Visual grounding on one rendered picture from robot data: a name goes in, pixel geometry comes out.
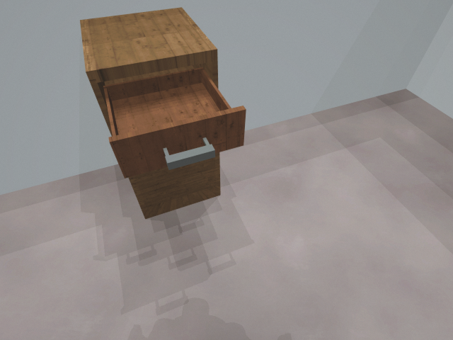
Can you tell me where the cabinet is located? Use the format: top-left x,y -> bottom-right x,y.
80,7 -> 221,219

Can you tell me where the handle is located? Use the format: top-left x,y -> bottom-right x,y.
163,137 -> 215,170

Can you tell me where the drawer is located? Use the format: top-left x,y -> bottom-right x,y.
103,67 -> 246,178

